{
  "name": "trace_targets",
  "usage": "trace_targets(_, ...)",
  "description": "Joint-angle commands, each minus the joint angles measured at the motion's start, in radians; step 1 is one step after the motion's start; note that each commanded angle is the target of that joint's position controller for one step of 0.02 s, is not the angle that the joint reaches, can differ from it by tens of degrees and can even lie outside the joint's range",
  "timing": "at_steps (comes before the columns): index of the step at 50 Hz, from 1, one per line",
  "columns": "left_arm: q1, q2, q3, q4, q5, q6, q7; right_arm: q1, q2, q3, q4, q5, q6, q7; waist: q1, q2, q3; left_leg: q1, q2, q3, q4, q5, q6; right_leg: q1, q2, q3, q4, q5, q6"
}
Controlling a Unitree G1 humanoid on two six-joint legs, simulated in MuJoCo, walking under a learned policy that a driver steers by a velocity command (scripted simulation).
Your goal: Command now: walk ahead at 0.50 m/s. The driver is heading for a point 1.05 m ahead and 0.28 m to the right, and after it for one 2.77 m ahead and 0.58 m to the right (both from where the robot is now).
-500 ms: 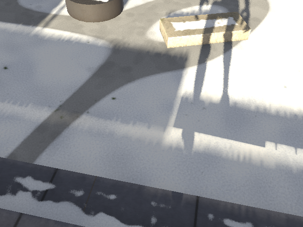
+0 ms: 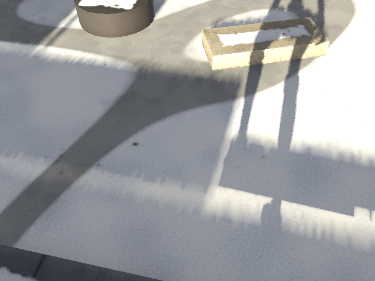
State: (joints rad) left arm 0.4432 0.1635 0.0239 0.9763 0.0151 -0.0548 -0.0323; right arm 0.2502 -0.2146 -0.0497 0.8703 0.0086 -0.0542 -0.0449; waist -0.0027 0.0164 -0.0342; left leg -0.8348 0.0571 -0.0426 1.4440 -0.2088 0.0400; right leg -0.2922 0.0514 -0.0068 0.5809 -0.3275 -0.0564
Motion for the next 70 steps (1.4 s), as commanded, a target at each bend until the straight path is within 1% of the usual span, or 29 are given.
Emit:
trace_targets(1, -0.078, 0.146, 0.023, -0.081, -0.002, -0.028, 0.045, -0.026, -0.015, -0.008, -0.078, -0.038, -0.007, 0.020, -0.043, -0.122, 0.028, 0.125, 0.056, -0.048, -0.438, 0.284, -0.018, -0.106, -0.226, 0.233, -0.257, 0.512, -0.173)
trace_targets(4, -0.032, 0.183, 0.039, -0.060, -0.017, -0.031, 0.044, -0.004, -0.049, -0.017, -0.068, -0.013, 0.007, 0.052, -0.040, -0.083, -0.002, 0.118, 0.043, -0.050, -0.439, 0.372, -0.002, 0.002, -0.258, 0.235, -0.207, 0.536, -0.191)
trace_targets(8, 0.191, 0.126, 0.029, 0.007, -0.033, -0.038, 0.061, -0.296, -0.062, -0.018, -0.175, -0.008, -0.029, 0.084, 0.090, -0.063, 0.105, -0.243, 0.065, -0.111, -0.687, 0.470, 0.035, 0.331, -0.289, 0.348, -0.091, 0.213, -0.166)
trace_targets(12, 0.138, 0.140, 0.033, -0.052, -0.026, -0.006, 0.081, -0.387, -0.010, 0.005, -0.187, -0.009, -0.045, 0.138, 0.133, -0.049, 0.143, 0.155, -0.006, 0.002, -0.912, 0.713, 0.013, 0.006, -0.194, 0.210, -0.017, 0.012, -0.121)
trace_targets(17, 0.136, 0.167, 0.049, -0.058, -0.052, 0.020, 0.092, -0.353, -0.058, -0.002, -0.189, 0.017, -0.033, 0.125, 0.148, -0.088, 0.179, 0.248, 0.022, -0.024, -1.123, 0.537, -0.011, 0.177, -0.192, 0.223, 0.191, 0.183, -0.082)
trace_targets(20, 0.133, 0.144, 0.050, -0.014, -0.039, 0.014, 0.062, 0.156, -0.184, -0.062, -0.026, -0.005, -0.042, 0.107, -0.101, -0.043, -0.060, 0.966, 0.076, -0.037, -0.973, 0.625, 0.061, -0.127, -0.098, 0.202, 0.796, 0.160, -0.011)
trace_targets(21, 0.284, 0.025, 0.027, 0.022, -0.052, -0.012, 0.045, 0.287, -0.216, -0.052, 0.016, -0.034, -0.040, 0.109, -0.086, 0.222, -0.246, 1.366, 0.229, -0.121, -0.644, 0.940, 0.134, -0.476, 0.022, 0.197, 1.269, -0.589, 0.041)
trace_targets(22, 0.334, 0.101, 0.025, -0.015, -0.083, -0.043, 0.038, 0.330, -0.253, -0.066, 0.021, -0.009, -0.014, 0.112, -0.092, 0.335, -0.416, 1.445, 0.338, -0.310, -0.657, 0.820, 0.215, -0.593, -0.019, 0.253, 1.420, -0.554, 0.069)
trace_targets(23, 0.210, 0.099, 0.020, -0.109, -0.107, -0.052, 0.050, 0.352, -0.302, -0.086, 0.060, 0.015, 0.006, 0.111, -0.114, 0.361, -0.467, 1.395, 0.455, -0.581, -0.939, 0.181, 0.305, -0.715, -0.024, 0.192, 1.434, -0.431, 0.087)
trace_targets(24, 0.032, 0.151, 0.039, -0.134, -0.087, -0.022, 0.084, 0.242, -0.164, -0.047, 0.044, 0.002, 0.016, 0.099, -0.106, 0.061, -0.225, 1.135, 0.341, -0.490, -1.103, -0.042, 0.206, -0.722, -0.065, 0.084, 1.331, -0.295, 0.090)
trace_targets(25, 0.009, 0.129, 0.036, -0.160, -0.087, -0.001, 0.103, 0.133, -0.164, -0.035, 0.033, -0.018, 0.007, 0.092, -0.052, 0.104, -0.156, 0.955, 0.387, -0.494, -1.147, -0.101, 0.237, -0.701, -0.095, 0.058, 1.312, -0.157, 0.086)
trace_targets(26, 0.018, 0.111, 0.031, -0.156, -0.061, 0.020, 0.113, 0.024, -0.125, -0.020, 0.003, -0.041, -0.019, 0.100, -0.010, 0.008, -0.094, 0.745, 0.407, -0.498, -1.137, 0.033, 0.247, -0.594, -0.137, 0.106, 1.291, -0.078, 0.064)
trace_targets(28, 0.028, 0.121, 0.064, -0.140, -0.049, 0.035, 0.107, -0.105, -0.036, 0.001, 0.007, -0.041, -0.049, 0.112, 0.074, 0.027, 0.016, 0.474, 0.264, -0.258, -1.120, 0.093, 0.127, -0.444, -0.181, 0.196, 0.979, 0.097, 0.005)
trace_targets(32, -0.112, 0.075, 0.067, -0.193, -0.026, 0.018, 0.066, 0.076, -0.084, -0.016, 0.105, -0.039, -0.053, 0.029, 0.035, 0.092, 0.004, 0.617, 0.212, -0.067, -1.126, 0.518, 0.153, -0.458, -0.158, 0.190, 0.534, 0.273, 0.041)
trace_targets(34, -0.084, 0.080, 0.068, -0.181, -0.026, 0.026, 0.037, 0.095, -0.125, -0.026, 0.105, -0.038, -0.057, 0.027, 0.044, 0.043, -0.024, 0.682, 0.249, -0.065, -1.103, 0.519, 0.181, -0.495, -0.146, 0.198, 0.543, 0.360, 0.024)
trace_targets(36, -0.222, 0.120, 0.080, -0.228, -0.037, 0.021, 0.021, 0.136, -0.074, -0.018, 0.117, -0.012, -0.061, 0.024, 0.010, 0.017, 0.039, 0.757, 0.222, -0.020, -1.087, 0.320, 0.122, -0.612, -0.133, 0.247, 0.392, 0.528, -0.006)
trace_targets(40, -0.398, 0.073, 0.064, -0.303, -0.019, 0.012, -0.021, 0.173, -0.068, -0.007, 0.116, -0.023, -0.048, -0.004, -0.042, 0.035, 0.116, 0.596, 0.144, 0.143, -1.052, 0.117, 0.064, -0.412, -0.089, 0.131, 0.119, 0.840, -0.009)
trace_targets(48, -0.610, 0.069, 0.031, -0.375, -0.054, 0.005, -0.081, 0.277, -0.121, -0.031, 0.077, 0.003, -0.002, -0.013, -0.166, 0.015, 0.213, 0.810, 0.249, 0.101, -0.705, 0.155, 0.058, -0.478, -0.104, 0.024, -0.153, 0.628, -0.002)
trace_targets(50, -0.501, 0.101, 0.044, -0.319, -0.038, 0.000, -0.074, 0.287, -0.142, -0.034, 0.082, 0.007, 0.007, -0.003, -0.104, 0.002, 0.118, 0.765, 0.238, 0.144, -0.476, 0.415, 0.055, -0.218, -0.057, -0.061, -0.164, 0.561, -0.041)
trace_targets(52, -0.123, 0.236, 0.111, -0.192, -0.036, 0.010, -0.039, 0.227, -0.152, -0.037, 0.076, -0.001, -0.022, 0.016, 0.118, -0.051, -0.066, 0.411, 0.144, 0.197, 0.054, 0.378, -0.020, 0.433, -0.055, -0.045, -0.163, 0.786, -0.148)
trace_targets(53, -0.021, 0.346, 0.111, -0.156, -0.002, 0.006, -0.024, 0.294, -0.049, -0.010, 0.030, -0.027, -0.058, 0.031, 0.099, -0.303, -0.243, -0.065, 0.021, 0.147, 0.596, -0.675, -0.095, 0.922, -0.279, 0.218, 0.204, 1.334, -0.302)
trace_targets(54, 0.137, 0.353, 0.117, -0.130, -0.026, 0.023, -0.023, 0.297, -0.143, -0.002, -0.026, 0.031, -0.099, 0.058, 0.164, -0.254, -0.558, -0.152, -0.004, -0.055, 0.645, -0.656, -0.116, 1.123, -0.408, 0.519, 0.154, 0.980, -0.487)
trace_targets(55, 0.180, 0.350, 0.114, -0.127, -0.020, 0.039, 0.002, 0.122, -0.133, 0.001, -0.114, 0.056, -0.116, 0.058, 0.194, -0.187, -0.530, -0.268, -0.002, -0.074, 0.490, -0.581, -0.118, 1.075, -0.406, 0.628, -0.065, 0.527, -0.457)
trace_targets(57, -0.112, 0.236, 0.079, -0.200, -0.022, 0.033, 0.019, -0.007, -0.130, 0.002, -0.130, 0.027, -0.088, 0.014, 0.082, 0.104, -0.228, -0.289, 0.056, -0.028, 0.330, -0.353, -0.096, 0.646, -0.385, 0.664, -0.230, 0.171, -0.339)
trace_targets(58, -0.214, 0.256, 0.080, -0.227, -0.016, 0.013, 0.018, 0.048, -0.123, -0.005, -0.132, 0.009, -0.069, 0.004, -0.010, 0.081, -0.176, -0.192, 0.066, -0.056, 0.313, -0.333, -0.103, 0.413, -0.428, 0.746, -0.222, 0.230, -0.377)
trace_targets(60, -0.358, 0.188, 0.056, -0.263, -0.023, -0.016, 0.017, 0.062, -0.132, -0.026, -0.119, -0.019, -0.042, -0.001, -0.091, 0.065, 0.026, 0.038, 0.112, -0.088, -0.119, -0.147, -0.120, -0.057, -0.296, 0.488, -0.261, 0.399, -0.294)
trace_targets(63, -0.319, 0.219, 0.070, -0.263, -0.019, -0.004, 0.061, -0.069, -0.070, -0.014, -0.175, -0.043, -0.057, 0.010, -0.048, -0.052, 0.001, 0.408, 0.024, 0.014, -0.593, 0.171, -0.141, -0.298, -0.093, 0.238, -0.249, 0.482, -0.215)
trace_targets(66, -0.195, 0.220, 0.076, -0.228, -0.039, 0.003, 0.066, -0.124, -0.067, -0.015, -0.198, 0.000, -0.042, 0.024, -0.002, -0.119, -0.036, 0.481, -0.043, 0.004, -0.754, 0.274, -0.138, -0.181, -0.127, 0.294, -0.231, 0.335, -0.195)
trace_targets(70, -0.144, 0.172, 0.068, -0.229, -0.046, 0.002, 0.059, -0.086, -0.147, -0.052, -0.217, 0.003, -0.050, 0.033, -0.044, -0.140, -0.006, 0.583, -0.044, -0.019, -0.867, 0.089, -0.061, -0.085, -0.121, 0.413, -0.102, 0.028, -0.118)
